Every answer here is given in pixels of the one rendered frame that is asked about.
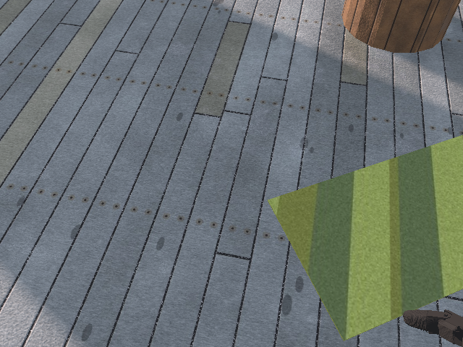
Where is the robot right hand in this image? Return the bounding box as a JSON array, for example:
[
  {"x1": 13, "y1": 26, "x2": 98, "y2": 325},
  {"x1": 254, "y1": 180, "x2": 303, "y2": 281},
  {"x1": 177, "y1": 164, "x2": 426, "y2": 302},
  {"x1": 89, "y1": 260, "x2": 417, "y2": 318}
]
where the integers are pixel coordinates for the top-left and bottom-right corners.
[{"x1": 403, "y1": 309, "x2": 463, "y2": 347}]

